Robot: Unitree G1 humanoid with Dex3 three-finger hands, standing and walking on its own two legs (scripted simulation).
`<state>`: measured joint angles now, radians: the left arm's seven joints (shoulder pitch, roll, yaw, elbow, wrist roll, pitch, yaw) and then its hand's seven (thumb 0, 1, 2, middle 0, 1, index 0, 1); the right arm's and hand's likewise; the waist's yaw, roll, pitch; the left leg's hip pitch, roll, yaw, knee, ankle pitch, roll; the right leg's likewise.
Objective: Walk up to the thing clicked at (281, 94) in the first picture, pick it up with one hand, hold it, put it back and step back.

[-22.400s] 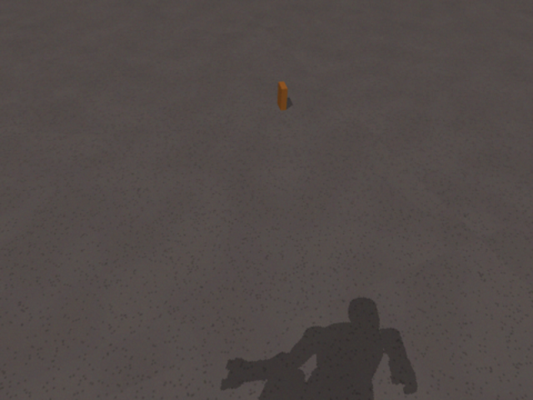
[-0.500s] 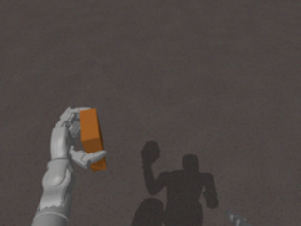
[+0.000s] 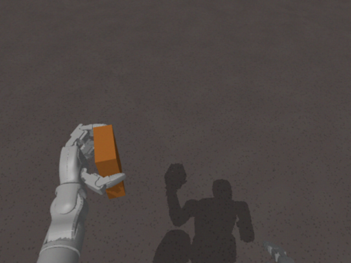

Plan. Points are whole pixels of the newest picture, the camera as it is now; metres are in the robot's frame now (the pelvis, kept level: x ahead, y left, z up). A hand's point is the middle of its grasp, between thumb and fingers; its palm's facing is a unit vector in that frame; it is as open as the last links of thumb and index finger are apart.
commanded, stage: crouch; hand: left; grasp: from the side
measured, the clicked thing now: (110, 163) +0.34 +0.16 +0.04
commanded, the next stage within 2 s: lower in 1.84 s
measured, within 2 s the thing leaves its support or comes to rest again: neither
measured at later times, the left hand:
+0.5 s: hand (109, 178) +0.35 +0.19 -0.05, palm faces +0.25 -0.97 +0.00, open 12.6 cm
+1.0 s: hand (117, 204) +0.37 +0.22 -0.30, palm faces +0.32 -0.95 -0.03, open 12.6 cm
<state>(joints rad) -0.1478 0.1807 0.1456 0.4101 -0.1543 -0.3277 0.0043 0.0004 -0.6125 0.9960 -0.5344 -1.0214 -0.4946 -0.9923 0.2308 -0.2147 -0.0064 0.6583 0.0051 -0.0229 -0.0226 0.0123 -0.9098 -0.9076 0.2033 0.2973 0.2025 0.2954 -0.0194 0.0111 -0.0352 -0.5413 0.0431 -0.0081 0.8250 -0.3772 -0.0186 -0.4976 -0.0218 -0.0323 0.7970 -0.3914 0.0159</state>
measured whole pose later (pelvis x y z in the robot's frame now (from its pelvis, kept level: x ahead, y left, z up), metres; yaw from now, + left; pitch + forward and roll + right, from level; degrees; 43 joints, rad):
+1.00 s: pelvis -0.07 +0.00 -0.27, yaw -3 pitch +32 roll -4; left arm -0.61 0.33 0.45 1.06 -0.07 -0.80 0.01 0.00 -0.61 1.00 -0.53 -1.03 -0.49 -1.00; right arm 0.09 -0.23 0.02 0.71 -0.11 0.00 0.10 0.01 -0.91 -0.91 0.20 0.30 0.20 0.29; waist -0.09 -0.02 -0.17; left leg -1.90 0.05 -0.09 1.98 -0.65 -0.04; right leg -1.84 0.00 -0.05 1.95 -0.67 0.00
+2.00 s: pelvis -0.08 +0.01 -0.43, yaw -10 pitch +25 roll -9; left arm -0.67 0.57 0.59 1.13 -0.07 -0.81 -0.05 0.00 -0.61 1.01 -0.52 -1.04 -0.48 -1.01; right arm 0.01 -0.30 0.18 0.68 -0.20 0.06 0.12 0.00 -0.91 -0.91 0.21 0.30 0.20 0.30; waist -0.18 -0.09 0.06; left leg -2.27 0.03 -0.23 2.50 -0.68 -0.04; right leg -2.17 0.03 -0.12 2.40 -0.68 0.03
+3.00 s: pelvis -0.09 +0.02 -0.46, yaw -15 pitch +14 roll -15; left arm -0.68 0.85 0.64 1.43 -0.06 -1.02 0.03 0.00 -0.61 1.00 -0.53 -1.02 -0.50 -0.98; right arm -0.13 -0.37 0.46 0.57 -0.34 0.05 0.14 0.00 -0.89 -0.90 0.21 0.30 0.21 0.30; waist -0.26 -0.25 0.28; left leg -2.24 0.03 -0.37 2.65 -0.70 -0.03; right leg -2.10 0.09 -0.21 2.44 -0.64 0.07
